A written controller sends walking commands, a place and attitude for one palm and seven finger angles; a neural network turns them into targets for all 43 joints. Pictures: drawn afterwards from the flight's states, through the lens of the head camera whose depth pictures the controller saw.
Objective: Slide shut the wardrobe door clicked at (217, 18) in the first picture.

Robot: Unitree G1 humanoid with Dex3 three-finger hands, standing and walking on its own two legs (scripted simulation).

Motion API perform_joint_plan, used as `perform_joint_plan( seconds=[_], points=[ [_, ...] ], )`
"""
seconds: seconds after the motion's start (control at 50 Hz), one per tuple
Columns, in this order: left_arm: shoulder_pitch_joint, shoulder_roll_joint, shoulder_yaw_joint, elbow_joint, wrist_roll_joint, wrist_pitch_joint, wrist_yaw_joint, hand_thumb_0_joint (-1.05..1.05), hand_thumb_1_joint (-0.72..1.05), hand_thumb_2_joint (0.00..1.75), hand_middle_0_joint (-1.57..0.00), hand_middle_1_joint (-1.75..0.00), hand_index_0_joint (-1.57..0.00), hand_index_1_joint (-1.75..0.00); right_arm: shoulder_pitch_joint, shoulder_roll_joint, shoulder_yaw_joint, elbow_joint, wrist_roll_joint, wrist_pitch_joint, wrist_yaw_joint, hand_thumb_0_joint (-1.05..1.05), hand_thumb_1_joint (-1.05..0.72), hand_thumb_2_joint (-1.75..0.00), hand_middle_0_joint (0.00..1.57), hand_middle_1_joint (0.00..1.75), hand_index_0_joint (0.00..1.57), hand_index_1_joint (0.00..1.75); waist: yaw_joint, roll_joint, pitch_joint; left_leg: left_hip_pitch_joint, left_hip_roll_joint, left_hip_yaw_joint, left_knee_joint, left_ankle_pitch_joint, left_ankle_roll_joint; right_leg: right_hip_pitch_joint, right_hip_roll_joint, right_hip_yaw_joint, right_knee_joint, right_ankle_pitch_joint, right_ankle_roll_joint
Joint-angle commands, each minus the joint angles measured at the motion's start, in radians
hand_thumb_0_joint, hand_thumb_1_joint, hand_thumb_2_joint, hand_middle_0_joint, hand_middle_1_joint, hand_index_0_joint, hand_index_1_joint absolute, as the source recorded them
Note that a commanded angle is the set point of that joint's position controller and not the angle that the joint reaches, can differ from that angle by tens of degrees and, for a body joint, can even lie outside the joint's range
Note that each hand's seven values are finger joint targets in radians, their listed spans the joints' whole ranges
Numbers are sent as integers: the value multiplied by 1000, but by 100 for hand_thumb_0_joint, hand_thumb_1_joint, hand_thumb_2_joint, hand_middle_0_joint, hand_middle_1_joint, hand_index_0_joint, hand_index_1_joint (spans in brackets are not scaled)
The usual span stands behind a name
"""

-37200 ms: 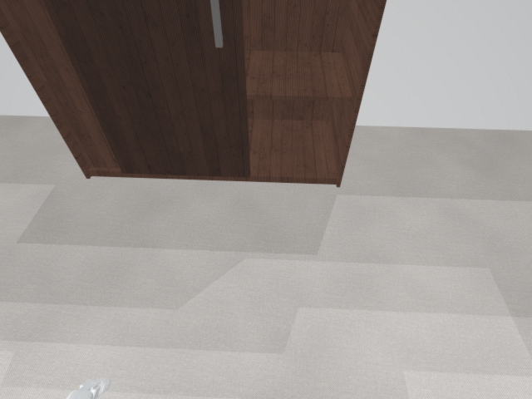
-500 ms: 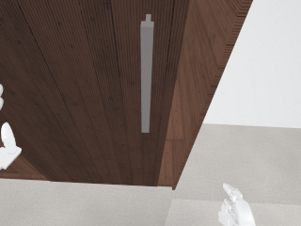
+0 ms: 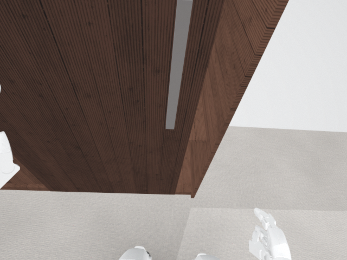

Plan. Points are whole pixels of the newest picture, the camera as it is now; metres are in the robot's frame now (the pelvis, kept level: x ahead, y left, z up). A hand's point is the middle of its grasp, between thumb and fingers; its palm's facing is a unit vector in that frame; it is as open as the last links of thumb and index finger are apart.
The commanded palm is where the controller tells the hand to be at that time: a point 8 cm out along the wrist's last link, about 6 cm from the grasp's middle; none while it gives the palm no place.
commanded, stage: step back with the hand held close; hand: left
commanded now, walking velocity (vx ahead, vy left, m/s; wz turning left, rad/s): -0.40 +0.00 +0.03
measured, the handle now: (175, 73) +0.48 +0.04 +0.16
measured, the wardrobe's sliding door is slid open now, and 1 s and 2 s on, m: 0.10 0.10 0.10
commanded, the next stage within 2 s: stop stepping back and stand still in 0.30 s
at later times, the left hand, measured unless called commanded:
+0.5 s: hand out of the picture +0.09 +0.26 +0.17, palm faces +0.37 -0.81 -0.46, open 7.4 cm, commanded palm +0.01 +0.30 +0.19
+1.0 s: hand out of the picture +0.00 +0.25 +0.17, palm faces +0.45 -0.82 -0.34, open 7.5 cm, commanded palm -0.07 +0.30 +0.19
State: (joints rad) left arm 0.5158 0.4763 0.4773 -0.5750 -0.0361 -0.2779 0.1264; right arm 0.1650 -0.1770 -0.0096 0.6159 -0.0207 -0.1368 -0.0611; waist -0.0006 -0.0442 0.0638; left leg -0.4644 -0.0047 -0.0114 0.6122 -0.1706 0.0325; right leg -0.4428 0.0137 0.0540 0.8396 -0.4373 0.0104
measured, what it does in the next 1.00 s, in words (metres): walks backwards: right foot, then left foot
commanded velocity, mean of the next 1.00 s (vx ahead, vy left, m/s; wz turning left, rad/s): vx -0.02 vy -0.02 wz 0.01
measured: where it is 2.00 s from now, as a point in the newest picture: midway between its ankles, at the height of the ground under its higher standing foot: outside the picture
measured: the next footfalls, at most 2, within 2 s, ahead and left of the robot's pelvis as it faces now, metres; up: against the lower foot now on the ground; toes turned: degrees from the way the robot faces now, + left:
right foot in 0.18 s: -0.03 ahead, -0.14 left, +0.00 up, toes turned -2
left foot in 0.42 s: -0.07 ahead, +0.11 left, +0.00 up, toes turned +3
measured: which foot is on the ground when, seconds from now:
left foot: down 0.00-0.20, up 0.22-0.40, down 0.42-0.68, up 0.70-0.92, down 0.94-1.00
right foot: up 0.00-0.16, down 0.18-0.44, up 0.46-0.66, down 0.68-1.00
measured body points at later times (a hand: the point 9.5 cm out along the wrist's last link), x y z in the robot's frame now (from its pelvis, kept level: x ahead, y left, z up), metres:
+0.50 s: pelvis -0.13 +0.00 +0.00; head -0.07 +0.04 +0.45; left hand +0.07 +0.30 +0.19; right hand +0.08 -0.23 -0.05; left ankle -0.11 +0.11 -0.72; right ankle -0.09 -0.13 -0.70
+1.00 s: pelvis -0.20 -0.01 +0.00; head -0.23 +0.03 +0.45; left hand -0.03 +0.29 +0.19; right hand -0.04 -0.25 -0.05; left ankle -0.20 +0.13 -0.72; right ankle -0.16 -0.10 -0.69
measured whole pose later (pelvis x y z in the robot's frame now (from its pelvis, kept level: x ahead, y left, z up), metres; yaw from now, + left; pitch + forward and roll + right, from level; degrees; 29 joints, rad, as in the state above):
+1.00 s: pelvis -0.20 -0.01 +0.00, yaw +1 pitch -3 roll +2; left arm 0.48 0.39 0.36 -0.50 -0.01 -0.13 0.16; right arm 0.24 -0.19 0.00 0.63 -0.01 -0.13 -0.08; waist -0.02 -0.11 -0.04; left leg -0.24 0.03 0.05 0.59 -0.32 -0.01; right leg -0.44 -0.02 -0.03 0.91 -0.44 -0.02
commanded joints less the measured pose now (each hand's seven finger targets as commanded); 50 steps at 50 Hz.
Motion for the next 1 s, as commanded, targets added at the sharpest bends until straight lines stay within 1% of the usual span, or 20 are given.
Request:
perform_joint_plan(
  seconds=[0.0, 0.08, 0.14, 0.2, 0.26, 0.34, 0.38, 0.42, 0.48, 0.52, 0.62, 0.64, 0.68, 0.72, 0.78, 0.86, 0.88, 0.9, 0.92, 0.98],
  points=[
    [-14, 143, 140, -219, -18, -69, 43, 0, 90, 90, -20, -30, -20, -30, -9, -162, -70, -110, -6, -74, -3, 0, -90, -90, 20, 30, 20, 30, 16, 233, -244, 255, 284, -292, -270, 250, 125, -6, 21, -13, 82, -99, -10],
    [6, 117, 97, -194, -21, -43, 36, 0, 90, 90, -20, -30, -20, -30, -27, -162, -59, -111, 9, -78, 11, 0, -90, -90, 20, 30, 20, 30, 12, 298, -225, 222, 221, -219, -283, 61, 83, 119, 32, -72, -202, 0, -13],
    [-19, 146, 103, -175, -20, -35, 26, 0, 90, 90, -20, -30, -20, -30, -54, -159, -49, -120, 11, -58, 13, 0, -90, -90, 20, 30, 20, 30, 11, 208, -231, 119, 163, -164, -176, -168, 30, 265, -26, -78, -468, 220, -42],
    [-75, 215, 118, -173, -36, -37, 33, 0, 90, 90, -20, -30, -20, -30, -88, -122, -44, -151, 28, -40, 2, 0, -90, -90, 20, 30, 20, 30, 28, -211, -154, 60, -78, 29, 644, -374, -85, -40, -435, 226, -627, 481, -241],
    [-11, 140, 96, -94, -21, 8, 11, 0, 90, 90, -20, -30, -20, -30, -130, -80, -23, -160, 30, -20, 5, 0, -90, -90, 20, 30, 20, 30, 8, -186, -129, -46, 3, -32, 672, -287, -94, 78, -330, 38, -439, 819, -214],
    [-60, 162, 112, -144, -8, -20, 33, 0, 90, 90, -20, -30, -20, -30, -125, -105, 6, -167, 14, 1, -29, 0, -90, -90, 20, 30, 20, 30, 4, -46, -153, 38, 12, 30, -15, -230, -59, 247, -252, 41, -258, 952, -127],
    [-31, 150, 86, -208, -9, -18, 36, 0, 90, 90, -20, -30, -20, -30, -76, -125, -20, -146, 18, -3, -42, 0, -90, -90, 20, 30, 20, 30, -2, 118, -227, 232, 33, 64, -322, 111, -53, 260, -199, 29, -167, 791, -74],
    [-29, 177, 104, -352, 0, -45, 36, 0, 90, 90, -20, -30, -20, -30, -19, -171, -66, -182, 19, -37, -24, 0, -90, -90, 20, 30, 20, 30, 15, 394, -326, 516, 328, -218, -214, 685, 65, -54, -56, -45, 32, -21, -9],
    [65, 225, 173, -409, -18, -28, 30, 0, 90, 90, -20, -30, -20, -30, -9, -157, -65, -176, 4, -70, -3, 0, -90, -90, 20, 30, 20, 30, -5, 294, -326, 477, 301, -289, -238, 506, 82, -93, -16, -9, 192, -103, -4],
    [93, 170, 150, -374, -9, -10, 38, 0, 90, 90, -20, -30, -20, -30, -4, -154, -66, -162, 25, -71, 21, 0, -90, -90, 20, 30, 20, 30, -14, 232, -265, 427, 250, -200, -234, 362, 86, -51, -17, -47, 79, -13, 1],
    [72, 157, 147, -110, -4, 23, 43, 0, 90, 90, -20, -30, -20, -30, -65, -167, -46, -156, 28, -19, 11, 0, -90, -90, 20, 30, 20, 30, 3, 247, -113, -73, 138, -84, -342, -534, 22, 409, 15, -175, -348, 9, -36],
    [32, 152, 132, -70, 1, 28, 41, 0, 90, 90, -20, -30, -20, -30, -73, -166, -51, -154, 26, -3, 6, 0, -90, -90, 20, 30, 20, 30, 8, 157, -106, -114, 78, -31, -190, -545, 6, 422, -27, -105, -425, -55, -79],
    [-33, 141, 94, 8, -17, 61, 35, 0, 90, 90, -20, -30, -20, -30, -70, -172, -65, -160, 36, 23, -3, 0, -90, -90, 20, 30, 20, 30, 5, -239, -22, -141, -30, 24, 480, -334, -28, 128, -378, 435, -708, -306, -250],
    [-175, 133, 57, -11, -21, 64, 22, 0, 90, 90, -20, -30, -20, -30, -58, -167, -51, -115, 38, 12, -2, 0, -90, -90, 20, 30, 20, 30, -24, -202, -81, -110, 29, -44, 639, -179, -30, 99, -348, 294, -667, -90, -222],
    [-226, 77, -40, -23, -12, 86, 13, 0, 90, 90, -20, -30, -20, -30, -97, -146, -36, -138, 28, 18, -20, 0, -90, -90, 20, 30, 20, 30, -27, -134, -18, 136, 89, 22, 340, -189, -19, -167, -270, 57, -650, -342, -148],
    [-204, 100, -43, -160, 15, 78, 47, 0, 90, 90, -20, -30, -20, -30, -30, -150, -20, -124, 12, -25, -40, 0, -90, -90, 20, 30, 20, 30, -18, 46, -126, 329, 14, 127, -98, -193, 11, -21, -205, 24, -455, -236, -125],
    [-207, 123, -27, -235, 13, 69, 54, 0, 90, 90, -20, -30, -20, -30, -23, -170, -24, -136, 15, -38, -45, 0, -90, -90, 20, 30, 20, 30, -21, 178, -133, 341, 59, 31, -239, -243, 30, 0, -162, -19, -279, -156, -94],
    [-205, 133, -5, -295, 24, 52, 62, 0, 90, 90, -20, -30, -20, -30, -26, -194, -29, -147, 5, -44, -42, 0, -90, -90, 20, 30, 20, 30, -8, 439, -128, 357, 221, -240, -381, -341, 95, -81, -35, -96, 1, -97, -40],
    [-231, 151, 7, -328, 43, 34, 70, 0, 90, 90, -20, -30, -20, -30, -38, -171, -22, -151, 3, -50, -34, 0, -90, -90, 20, 30, 20, 30, -16, 507, -65, 259, 333, -406, -469, -382, 167, -142, 18, -107, 193, -103, -16],
    [-154, 246, 118, -329, 37, 19, 62, 0, 90, 90, -20, -30, -20, -30, -21, -143, -28, -127, 11, -65, -4, 0, -90, -90, 20, 30, 20, 30, 4, 314, -73, 232, 309, -311, -385, -85, 164, -116, -64, -36, 201, -27, -15]
  ],
)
